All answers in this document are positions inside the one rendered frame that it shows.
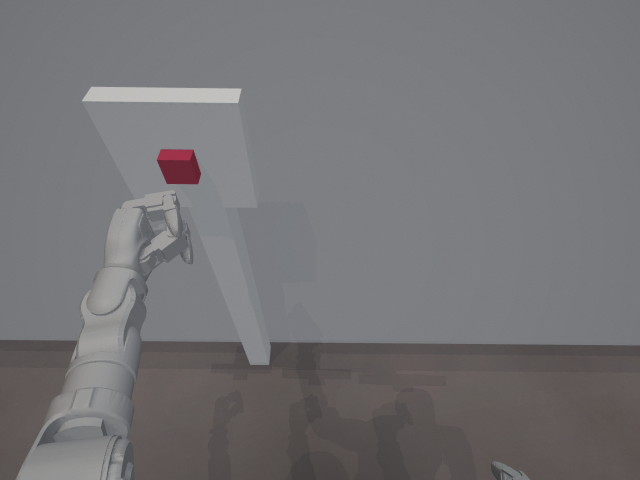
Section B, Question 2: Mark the robot left forearm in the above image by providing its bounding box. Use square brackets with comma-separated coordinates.
[15, 267, 148, 480]

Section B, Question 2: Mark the robot left upper arm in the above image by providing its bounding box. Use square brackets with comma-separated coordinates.
[20, 435, 135, 480]

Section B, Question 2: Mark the robot left hand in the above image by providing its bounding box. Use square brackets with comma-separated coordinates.
[104, 190, 193, 282]

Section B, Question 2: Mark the button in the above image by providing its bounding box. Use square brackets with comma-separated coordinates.
[157, 149, 201, 184]

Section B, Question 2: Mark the panel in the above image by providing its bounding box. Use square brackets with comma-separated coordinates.
[82, 87, 271, 365]

